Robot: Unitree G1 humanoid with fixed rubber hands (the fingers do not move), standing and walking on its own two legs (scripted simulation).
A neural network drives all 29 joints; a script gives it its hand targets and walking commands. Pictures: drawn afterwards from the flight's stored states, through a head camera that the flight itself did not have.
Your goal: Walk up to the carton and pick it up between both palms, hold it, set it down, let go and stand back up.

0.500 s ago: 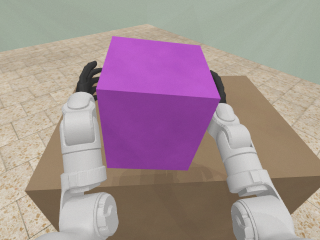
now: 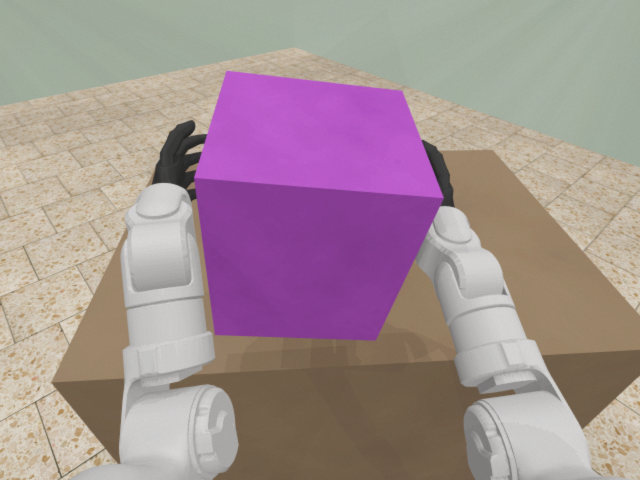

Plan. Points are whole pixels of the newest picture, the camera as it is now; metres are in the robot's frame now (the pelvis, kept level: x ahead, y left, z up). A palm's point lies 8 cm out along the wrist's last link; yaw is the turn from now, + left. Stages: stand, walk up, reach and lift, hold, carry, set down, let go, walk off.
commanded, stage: hold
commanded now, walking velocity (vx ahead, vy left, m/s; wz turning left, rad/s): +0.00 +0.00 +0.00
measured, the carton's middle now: (306, 215) +0.38 +0.01 +0.19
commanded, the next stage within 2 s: none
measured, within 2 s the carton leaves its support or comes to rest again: neither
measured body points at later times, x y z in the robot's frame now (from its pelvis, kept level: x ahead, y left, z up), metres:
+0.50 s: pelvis +0.00 +0.00 +0.00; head -0.06 +0.01 +0.45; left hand +0.37 +0.15 +0.24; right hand +0.37 -0.15 +0.21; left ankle +0.01 +0.12 -0.75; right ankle +0.03 -0.10 -0.75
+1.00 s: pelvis +0.00 +0.00 +0.00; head -0.05 +0.02 +0.45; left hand +0.38 +0.15 +0.24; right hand +0.37 -0.15 +0.21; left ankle +0.01 +0.12 -0.75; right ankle +0.03 -0.10 -0.75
